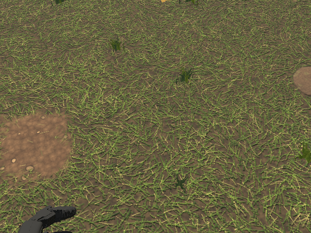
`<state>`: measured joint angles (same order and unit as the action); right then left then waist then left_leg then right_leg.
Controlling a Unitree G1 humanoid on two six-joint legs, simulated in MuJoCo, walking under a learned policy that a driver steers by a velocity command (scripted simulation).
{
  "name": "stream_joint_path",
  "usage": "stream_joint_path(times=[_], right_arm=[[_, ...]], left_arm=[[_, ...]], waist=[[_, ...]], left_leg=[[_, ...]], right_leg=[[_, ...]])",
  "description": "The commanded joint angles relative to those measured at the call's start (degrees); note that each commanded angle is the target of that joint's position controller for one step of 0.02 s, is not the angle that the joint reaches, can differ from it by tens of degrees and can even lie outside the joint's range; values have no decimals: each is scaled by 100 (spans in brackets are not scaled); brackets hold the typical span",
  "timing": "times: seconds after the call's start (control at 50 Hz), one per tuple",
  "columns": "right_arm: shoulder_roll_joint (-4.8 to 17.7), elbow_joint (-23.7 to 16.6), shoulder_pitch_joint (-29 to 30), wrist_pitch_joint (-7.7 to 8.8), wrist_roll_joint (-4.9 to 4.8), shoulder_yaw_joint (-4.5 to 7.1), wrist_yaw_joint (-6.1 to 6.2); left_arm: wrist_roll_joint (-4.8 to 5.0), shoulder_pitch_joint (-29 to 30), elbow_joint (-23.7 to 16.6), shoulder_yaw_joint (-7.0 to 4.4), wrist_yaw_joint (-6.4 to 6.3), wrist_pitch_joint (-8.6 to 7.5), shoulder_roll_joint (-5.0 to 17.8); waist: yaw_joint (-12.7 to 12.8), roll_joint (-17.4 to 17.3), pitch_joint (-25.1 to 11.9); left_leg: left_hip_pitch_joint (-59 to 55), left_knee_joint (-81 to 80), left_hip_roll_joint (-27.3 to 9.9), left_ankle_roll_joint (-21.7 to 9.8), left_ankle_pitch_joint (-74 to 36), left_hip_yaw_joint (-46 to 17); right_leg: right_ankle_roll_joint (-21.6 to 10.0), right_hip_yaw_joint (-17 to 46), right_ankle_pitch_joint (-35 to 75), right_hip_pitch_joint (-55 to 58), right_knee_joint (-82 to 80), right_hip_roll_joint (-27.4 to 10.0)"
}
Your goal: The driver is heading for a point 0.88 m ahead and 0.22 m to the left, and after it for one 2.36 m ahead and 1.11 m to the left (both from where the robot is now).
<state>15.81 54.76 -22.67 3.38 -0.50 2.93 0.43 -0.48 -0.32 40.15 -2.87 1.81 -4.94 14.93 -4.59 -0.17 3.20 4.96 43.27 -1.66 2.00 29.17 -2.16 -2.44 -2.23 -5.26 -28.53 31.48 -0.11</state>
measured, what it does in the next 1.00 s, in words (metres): walks ahead, turning left: left foot, then right foot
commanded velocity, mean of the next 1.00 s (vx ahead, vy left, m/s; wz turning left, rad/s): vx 0.06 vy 0.00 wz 0.34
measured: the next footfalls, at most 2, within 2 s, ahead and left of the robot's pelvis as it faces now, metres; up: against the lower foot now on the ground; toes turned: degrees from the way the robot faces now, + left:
left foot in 0.38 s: +0.14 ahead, +0.12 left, +0.00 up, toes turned +6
right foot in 0.72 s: +0.18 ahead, -0.12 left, +0.00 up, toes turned +18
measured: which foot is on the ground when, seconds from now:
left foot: up 0.00-0.36, down 0.38-0.72, up 0.74-1.00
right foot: down 0.00-0.38, up 0.40-0.70, down 0.72-1.00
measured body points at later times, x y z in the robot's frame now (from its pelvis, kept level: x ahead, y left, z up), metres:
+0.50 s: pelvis +0.09 +0.00 +0.02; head +0.12 +0.03 +0.46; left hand +0.21 +0.30 -0.11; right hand +0.23 -0.27 -0.09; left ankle +0.10 +0.11 -0.72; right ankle +0.09 -0.11 -0.67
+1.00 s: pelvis +0.10 -0.03 +0.02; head +0.14 -0.03 +0.47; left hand +0.10 +0.27 -0.08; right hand +0.35 -0.24 -0.09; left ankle +0.05 +0.11 -0.66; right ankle +0.14 -0.13 -0.72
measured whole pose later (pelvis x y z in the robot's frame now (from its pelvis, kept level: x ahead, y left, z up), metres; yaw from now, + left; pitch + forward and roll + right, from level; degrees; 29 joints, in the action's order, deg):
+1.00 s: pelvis +0.10 -0.03 +0.02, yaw +24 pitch +1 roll +0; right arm 18.8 40.4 -10.5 -3.1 -0.9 5.6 1.6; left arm -0.7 -8.1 46.8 -3.1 -2.5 0.2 14.8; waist 1.0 -2.0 3.4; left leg 28.9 55.9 -1.6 5.8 21.9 -2.9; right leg -1.6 -6.1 -12.2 -11.4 22.4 -2.0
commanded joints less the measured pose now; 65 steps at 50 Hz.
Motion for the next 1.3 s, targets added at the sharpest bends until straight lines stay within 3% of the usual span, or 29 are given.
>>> stream_joint_path(times=[0.02, 0.06, 0.14, 0.22, 0.28, 0.36, 0.38, 0.4, 0.42, 0.44, 0.48, 0.52, 0.58, 0.7, 0.72, 0.74, 0.76, 0.78, 0.84, 0.96, 1.08, 1.12, 1.14, 1.16, 1.18, 1.2, 1.22, 1.26, 1.3], right_arm=[[843, -385, -328, 153, -179, 137, -22], [700, -514, 323, 51, -51, 124, 64], [271, -442, 1, -260, 41, 73, 169], [369, -551, 453, -394, 68, 55, 182], [635, -818, 995, -463, 32, 135, 151], [630, -1021, 1126, -429, 89, 179, 94], [845, -1077, 1074, -410, 116, 234, 94], [1328, -1138, 1107, -411, 79, 354, 135], [1309, -1129, 898, -389, 60, 383, 117], [1178, -1103, 607, -303, 152, 354, 118], [1148, -1257, 1004, -154, 99, 369, 133], [1048, -1386, 1363, -192, -42, 365, 172], [1129, -1424, 1302, -363, -28, 426, 226], [1088, -1615, 1599, -523, -109, 417, 242], [860, -1626, 1438, -532, -68, 349, 254], [368, -1717, 1189, -506, 11, 224, 219], [827, -1788, 1145, -429, 7, 362, 204], [1253, -1653, 1084, -431, -46, 505, 195], [1049, -1471, 926, -586, -28, 519, 231], [599, -1978, 1579, -549, -43, 308, 121], [608, -2011, 1466, -576, -16, 231, 19], [578, -1852, 1111, -576, 0, 239, -18], [742, -1824, 1020, -580, 16, 278, -4], [1118, -1859, 864, -591, 48, 347, 66], [1226, -1990, 1182, -562, 192, 295, 73], [887, -1974, 1200, -452, 239, 228, 21], [784, -1882, 1369, -355, 239, 178, -2], [1047, -1675, 1175, -275, 33, 297, 2], [928, -1544, 1034, -236, 0, 255, 43]], left_arm=[[13, -1764, 172, -282, -37, 106, 1034], [27, -988, 154, -137, -31, 79, 619], [-142, -353, 313, -93, -21, -20, 500], [-108, -319, 522, -127, -129, 69, 670], [-47, -344, 594, -186, -237, 212, 910], [104, -583, 694, -208, -392, 394, 902], [79, -741, 712, -196, -420, 412, 791], [-30, -926, 600, -175, -436, 400, 577], [-55, -362, 453, -167, -472, 409, 556], [-7, 3, 304, -188, -464, 421, 609], [92, -365, 431, -260, -412, 457, 690], [54, -355, 444, -266, -419, 455, 674], [109, -252, 411, -183, -376, 407, 462], [139, -867, 568, -268, -226, 381, 722], [65, -1059, 597, -356, -250, 390, 1010], [-60, -992, 517, -459, -332, 454, 1523], [-265, -908, 414, -416, -287, 430, 1433], [-253, -563, 277, -329, -284, 376, 1141], [-3, -108, 192, -218, -358, 346, 776], [-22, -804, 388, -273, -493, 461, 1026], [125, -714, 446, -345, -287, 492, 1297], [223, -615, 508, -297, -268, 503, 1209], [213, -912, 651, -223, -247, 477, 1004], [-23, -1061, 611, -85, -193, 426, 623], [-99, -1021, 483, -15, -185, 395, 408], [-21, -638, 445, -127, -245, 444, 848], [76, -653, 465, -187, -252, 485, 964], [65, -848, 633, -277, -268, 530, 1117], [142, -761, 635, -297, -221, 484, 1049]], waist=[[896, 1018, -2225], [605, 333, -1148], [53, 595, -935], [190, 667, -988], [332, 612, -574], [305, 351, -324], [355, -75, -334], [710, -1211, -428], [317, -1625, -331], [65, -1660, -421], [360, -932, -685], [491, -560, -840], [406, -737, -1071], [674, -942, -983], [633, -508, -1057], [363, 1214, -1010], [436, 1460, -961], [328, 875, -713], [255, 739, -354], [713, 775, -573], [647, 939, -618], [385, 869, -636], [367, 628, -702], [504, -410, -1113], [629, -1413, -1046], [288, -978, -1015], [406, -977, -835], [307, -984, -663], [284, -894, -341]], left_leg=[[2976, 3346, 99, -11, 708, -484], [2892, 2680, -322, -21, 55, -175], [1369, 1228, -418, 56, -561, -51], [927, -14, -378, 35, -1434, 42], [1112, -243, -285, -108, -1377, 193], [1104, -1109, -196, -436, -1700, 267], [1010, -1503, -440, -621, -2756, -144], [795, -1887, -1088, -1111, -3421, -1219], [637, -2418, -1556, -1715, -3302, -2177], [264, -2628, -1810, -2038, -3632, -2637], [26, -2321, -1547, -1797, -4311, -2102], [23, -2190, -1273, -1459, -4530, -1693], [74, -2081, -1027, -1407, -4676, -1548], [783, -1848, -609, -998, -3104, -1889], [1428, -1317, -304, -696, -2035, -1667], [2699, 114, 610, -305, 109, -757], [3041, 1256, 575, -114, 888, -715], [2998, 1995, 359, -58, 493, -801], [3209, 2617, 206, 203, -490, -572], [3046, 1296, -61, 439, -757, -120], [1628, -500, 74, 132, -793, 374], [770, -1903, 206, -147, -1813, 518], [70, -2465, 106, -322, -2566, 277], [-903, -2349, -886, -586, -4380, -898], [-625, -2259, -1908, -1561, -5074, -1900], [-198, -2379, -1908, -1998, -4585, -1865], [-40, -2433, -1629, -1866, -4276, -1518], [-215, -2839, -1335, -1556, -1961, -1472], [-61, -3292, -1251, -1484, -320, -1622]], right_leg=[[-1646, 2662, 3169, 4302, -734, -2220], [-1280, 1656, 3055, 2768, -1054, -1649], [-1208, 784, 2867, 1066, -1587, -1245], [-1140, 660, 1116, 960, -1818, -1262], [-1045, 812, -785, 906, -1920, -1378], [-715, 770, -1089, 1231, -1321, -1350], [-423, 440, -893, 1227, -718, -1074], [38, -354, -1238, 759, 279, -263], [298, -479, -1733, 172, 1042, 360], [337, 50, -2917, -472, 2162, 401], [350, 553, -2793, -781, 3137, 175], [425, 556, -2262, -604, 2537, 32], [563, 438, -1802, 40, 1523, 195], [405, 297, -346, 1699, -1009, 296], [169, 795, -82, 2444, -1237, -381], [-517, 2275, 1004, 3011, -1328, -1797], [-1336, 3127, 1213, 2414, -1549, -2539], [-1360, 2643, 969, 2157, -1582, -2288], [-877, 1378, 555, 2030, -1522, -1515], [-1138, 776, 1152, 2770, -1515, -1609], [-1094, 565, 1516, 2405, -1243, -1686], [-807, 430, 1376, 2157, -826, -1541], [-434, 267, 941, 1784, -548, -1353], [104, -185, -466, 1066, 389, -930], [512, -266, -2713, 334, 955, -386], [654, 157, -3145, 352, 1726, -442], [657, 291, -3008, 250, 2103, -455], [621, 196, -2516, -292, 2488, -403], [507, 252, -1893, -602, 2645, -447]])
